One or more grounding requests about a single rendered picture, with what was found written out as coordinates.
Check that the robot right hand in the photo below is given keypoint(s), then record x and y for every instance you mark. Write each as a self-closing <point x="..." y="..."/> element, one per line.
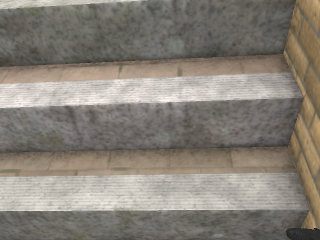
<point x="303" y="234"/>

